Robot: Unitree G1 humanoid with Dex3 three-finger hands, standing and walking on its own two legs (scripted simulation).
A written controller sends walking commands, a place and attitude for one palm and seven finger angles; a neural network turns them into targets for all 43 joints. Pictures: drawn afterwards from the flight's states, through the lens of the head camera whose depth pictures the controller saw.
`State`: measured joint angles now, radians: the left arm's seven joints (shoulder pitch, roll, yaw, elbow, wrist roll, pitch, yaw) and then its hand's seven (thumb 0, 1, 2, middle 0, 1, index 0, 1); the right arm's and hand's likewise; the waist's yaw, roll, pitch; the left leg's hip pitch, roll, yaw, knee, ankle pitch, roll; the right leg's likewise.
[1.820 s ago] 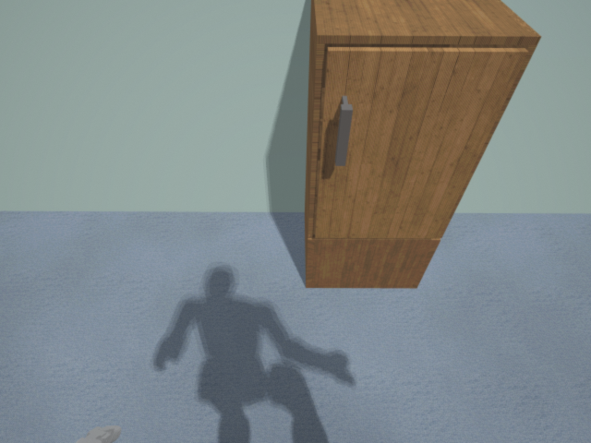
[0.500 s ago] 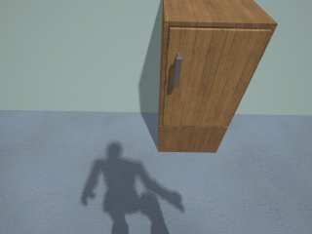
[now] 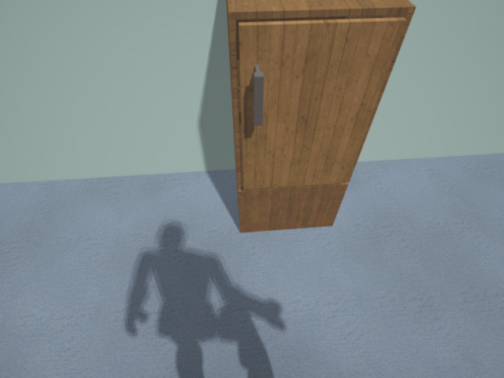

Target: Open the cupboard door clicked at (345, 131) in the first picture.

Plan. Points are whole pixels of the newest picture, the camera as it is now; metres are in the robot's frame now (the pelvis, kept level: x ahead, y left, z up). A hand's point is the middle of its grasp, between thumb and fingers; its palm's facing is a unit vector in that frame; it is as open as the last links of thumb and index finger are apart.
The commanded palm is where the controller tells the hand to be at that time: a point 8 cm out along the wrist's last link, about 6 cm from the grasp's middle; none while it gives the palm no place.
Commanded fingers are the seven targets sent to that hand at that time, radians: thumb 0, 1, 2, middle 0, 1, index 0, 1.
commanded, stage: walk to a spot facing it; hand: left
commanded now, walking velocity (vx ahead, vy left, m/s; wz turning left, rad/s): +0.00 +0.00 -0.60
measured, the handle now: (257, 95) +0.78 +0.05 +0.01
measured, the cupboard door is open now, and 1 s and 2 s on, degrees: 0 0 0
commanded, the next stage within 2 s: turn to face it in 0.02 s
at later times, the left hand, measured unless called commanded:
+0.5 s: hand out of the picture +0.05 +0.15 -0.16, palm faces +0.03 -0.97 -0.22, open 7.3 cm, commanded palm none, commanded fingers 0.00 0.90 0.90 -0.20 -0.30 -0.20 -0.30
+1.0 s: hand out of the picture -0.05 +0.18 -0.18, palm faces +0.17 -0.97 -0.17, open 7.4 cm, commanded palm none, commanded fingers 0.00 0.90 0.90 -0.20 -0.30 -0.20 -0.30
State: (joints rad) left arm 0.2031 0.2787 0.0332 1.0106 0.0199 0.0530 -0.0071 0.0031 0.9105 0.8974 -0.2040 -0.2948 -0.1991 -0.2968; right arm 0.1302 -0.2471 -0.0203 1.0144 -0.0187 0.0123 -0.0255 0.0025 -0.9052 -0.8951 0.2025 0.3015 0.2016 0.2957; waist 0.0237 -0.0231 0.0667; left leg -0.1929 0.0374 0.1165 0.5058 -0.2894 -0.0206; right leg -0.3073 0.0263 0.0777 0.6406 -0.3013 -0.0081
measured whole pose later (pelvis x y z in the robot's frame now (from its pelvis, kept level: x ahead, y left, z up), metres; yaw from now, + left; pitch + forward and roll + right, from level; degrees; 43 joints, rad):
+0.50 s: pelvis +0.00 -0.03 +0.01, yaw -1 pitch -1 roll +0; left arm 0.25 0.16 0.03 1.01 0.02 -0.01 0.02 0.00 0.92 0.90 -0.21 -0.30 -0.20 -0.30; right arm 0.28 -0.19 -0.03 1.11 -0.02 0.04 -0.02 0.00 -0.91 -0.90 0.20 0.30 0.20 0.30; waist 0.00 0.02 0.01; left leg -0.27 0.04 0.00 0.69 -0.39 -0.02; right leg -0.21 0.06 -0.08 0.42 -0.21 -0.10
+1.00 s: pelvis -0.01 +0.01 +0.00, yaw +6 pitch +0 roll -1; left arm 0.34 0.17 0.04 1.11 0.03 0.02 0.02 0.00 0.91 0.90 -0.20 -0.29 -0.20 -0.30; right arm 0.27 -0.16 -0.02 1.08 -0.04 0.01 -0.02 0.01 -0.92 -0.90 0.20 0.30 0.20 0.30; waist 0.01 -0.02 -0.01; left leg -0.24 0.02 0.05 0.57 -0.33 0.02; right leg -0.26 -0.03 -0.16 0.57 -0.34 -0.03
